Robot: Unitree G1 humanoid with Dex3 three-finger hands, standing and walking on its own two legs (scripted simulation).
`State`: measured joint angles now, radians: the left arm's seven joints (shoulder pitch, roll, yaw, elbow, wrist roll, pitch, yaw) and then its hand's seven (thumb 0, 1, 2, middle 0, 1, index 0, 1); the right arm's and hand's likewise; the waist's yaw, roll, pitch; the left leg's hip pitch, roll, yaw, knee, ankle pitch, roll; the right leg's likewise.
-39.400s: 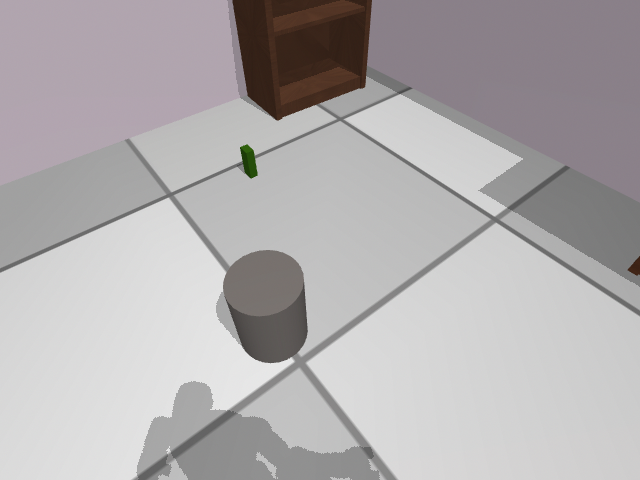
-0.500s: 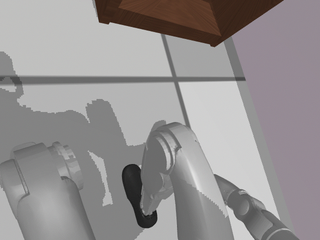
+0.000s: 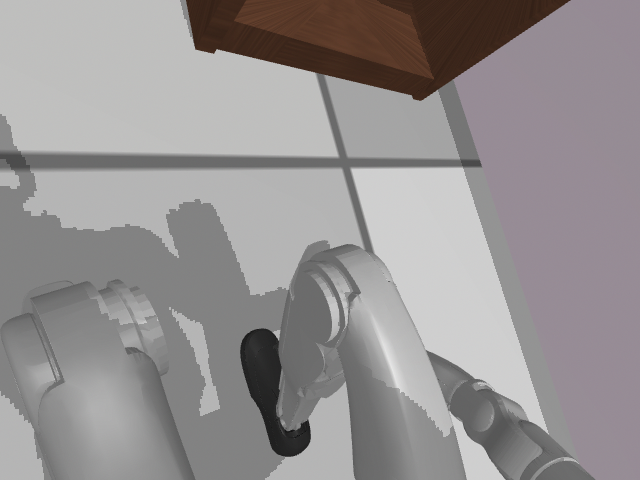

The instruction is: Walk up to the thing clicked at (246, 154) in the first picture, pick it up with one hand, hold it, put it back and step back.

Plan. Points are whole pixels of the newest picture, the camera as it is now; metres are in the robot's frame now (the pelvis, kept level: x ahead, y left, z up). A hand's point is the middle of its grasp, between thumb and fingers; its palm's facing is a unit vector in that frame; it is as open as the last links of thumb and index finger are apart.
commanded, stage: open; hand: left
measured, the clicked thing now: out of the picture +0.39 +0.34 -0.20
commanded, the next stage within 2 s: withdraw in 0.18 s
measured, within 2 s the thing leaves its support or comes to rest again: rests again in 0.58 s
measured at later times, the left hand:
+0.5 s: hand out of the picture +0.40 +0.35 -0.16, palm faces +0.57 -0.82 +0.02, open 17.2 cm
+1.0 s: hand out of the picture +0.31 +0.44 -0.03, palm faces +0.52 -0.79 -0.32, open 17.4 cm
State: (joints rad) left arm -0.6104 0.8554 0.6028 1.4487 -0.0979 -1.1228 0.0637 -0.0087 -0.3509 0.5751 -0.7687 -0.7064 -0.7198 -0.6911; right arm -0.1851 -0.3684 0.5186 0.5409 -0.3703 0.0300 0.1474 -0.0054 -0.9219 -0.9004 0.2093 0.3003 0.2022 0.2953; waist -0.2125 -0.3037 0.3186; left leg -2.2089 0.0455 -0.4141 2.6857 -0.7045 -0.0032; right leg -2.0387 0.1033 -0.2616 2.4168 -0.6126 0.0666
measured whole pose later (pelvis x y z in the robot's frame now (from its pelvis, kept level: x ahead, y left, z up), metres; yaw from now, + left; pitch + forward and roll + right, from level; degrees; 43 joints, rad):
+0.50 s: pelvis +0.00 +0.00 +0.00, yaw +0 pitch +10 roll -18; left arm -0.59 0.85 0.65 1.35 -0.10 -1.10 0.02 -0.02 -0.58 0.09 -0.16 -0.09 -0.14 -0.10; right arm -0.17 -0.36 0.51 0.55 -0.36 0.03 0.14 -0.01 -0.92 -0.90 0.21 0.30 0.20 0.30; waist -0.20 -0.31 0.32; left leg -2.20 0.05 -0.41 2.68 -0.71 -0.01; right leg -2.04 0.10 -0.26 2.41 -0.61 0.07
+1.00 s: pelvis +0.01 -0.01 +0.06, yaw +7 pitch +25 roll -12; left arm -0.44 0.73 0.56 0.92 0.04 -0.48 -0.06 -0.02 -0.55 0.05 -0.07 -0.09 -0.08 -0.08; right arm 0.00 -0.27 0.14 0.60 -0.08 0.08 0.09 0.00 -0.94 -0.91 0.21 0.30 0.20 0.30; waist -0.08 -0.10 -0.01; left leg -2.23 0.05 -0.21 2.43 -0.66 0.02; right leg -2.09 0.03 -0.13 2.29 -0.65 0.03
